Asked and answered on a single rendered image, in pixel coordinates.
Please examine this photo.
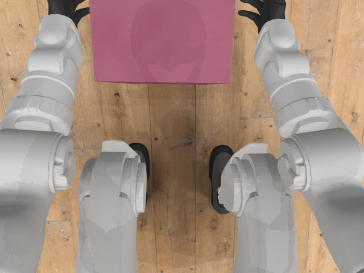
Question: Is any right robot upper arm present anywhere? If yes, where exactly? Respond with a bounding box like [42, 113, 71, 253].
[278, 127, 364, 273]

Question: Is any carton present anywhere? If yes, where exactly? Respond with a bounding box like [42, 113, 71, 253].
[89, 0, 235, 85]

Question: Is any left robot foot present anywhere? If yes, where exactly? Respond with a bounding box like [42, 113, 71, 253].
[129, 143, 150, 202]

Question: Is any robot right forearm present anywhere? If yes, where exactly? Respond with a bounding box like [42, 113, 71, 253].
[254, 19, 364, 176]

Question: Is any left robot upper arm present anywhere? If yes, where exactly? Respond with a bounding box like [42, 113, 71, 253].
[0, 129, 76, 273]

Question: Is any robot left hand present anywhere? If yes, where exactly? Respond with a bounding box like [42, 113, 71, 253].
[47, 0, 90, 27]

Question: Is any robot foot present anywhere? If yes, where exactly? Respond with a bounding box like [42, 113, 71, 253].
[129, 143, 150, 202]
[209, 145, 234, 214]

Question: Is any robot left forearm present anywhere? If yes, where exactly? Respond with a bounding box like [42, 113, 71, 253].
[0, 14, 85, 136]

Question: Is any right robot foot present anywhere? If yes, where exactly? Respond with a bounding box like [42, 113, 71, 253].
[209, 145, 234, 214]

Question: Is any robot right hand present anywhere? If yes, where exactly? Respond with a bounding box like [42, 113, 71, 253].
[238, 0, 286, 33]

